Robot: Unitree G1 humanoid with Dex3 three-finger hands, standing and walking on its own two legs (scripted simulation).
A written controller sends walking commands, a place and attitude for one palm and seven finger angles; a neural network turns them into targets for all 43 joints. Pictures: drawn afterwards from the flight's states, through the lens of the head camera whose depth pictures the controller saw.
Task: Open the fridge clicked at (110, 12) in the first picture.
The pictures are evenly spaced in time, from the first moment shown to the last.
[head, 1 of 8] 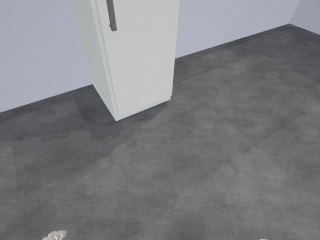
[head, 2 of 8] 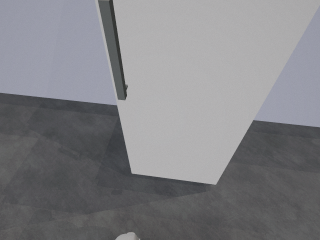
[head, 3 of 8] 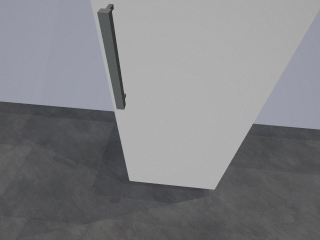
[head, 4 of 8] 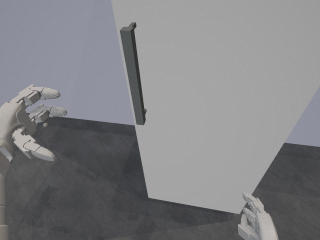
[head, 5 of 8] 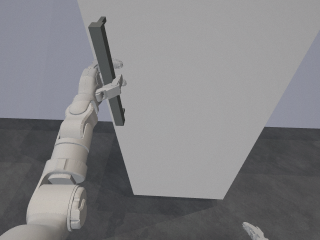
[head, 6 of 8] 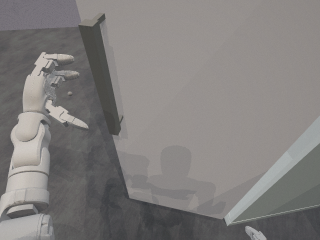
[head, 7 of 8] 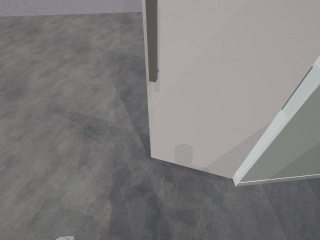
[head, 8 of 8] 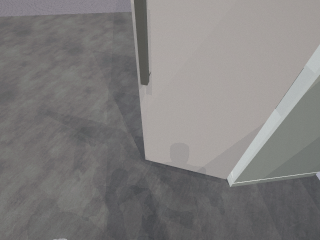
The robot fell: no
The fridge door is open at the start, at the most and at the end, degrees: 0 72 68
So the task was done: yes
